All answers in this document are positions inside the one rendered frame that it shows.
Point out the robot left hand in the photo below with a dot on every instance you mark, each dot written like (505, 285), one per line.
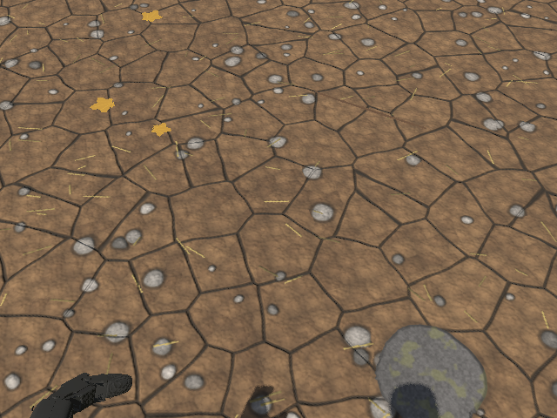
(79, 393)

